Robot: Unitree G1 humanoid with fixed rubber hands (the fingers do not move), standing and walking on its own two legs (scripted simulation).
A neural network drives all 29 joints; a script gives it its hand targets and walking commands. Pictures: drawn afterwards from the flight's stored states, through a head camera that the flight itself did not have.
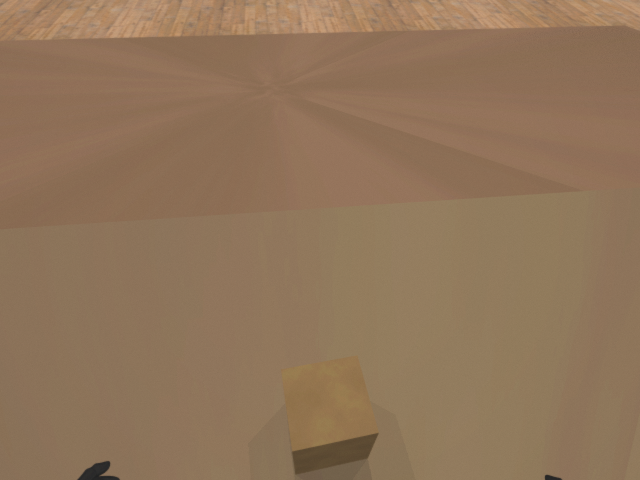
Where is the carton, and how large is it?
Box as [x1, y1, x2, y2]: [281, 355, 378, 474]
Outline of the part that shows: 357,355 281,369 295,474 367,458 378,431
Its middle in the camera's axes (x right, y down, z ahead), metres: +0.01 +0.49 +1.08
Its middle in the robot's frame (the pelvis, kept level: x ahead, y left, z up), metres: +0.41 -0.01 -0.66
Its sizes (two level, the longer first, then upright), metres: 0.210 0.200 0.250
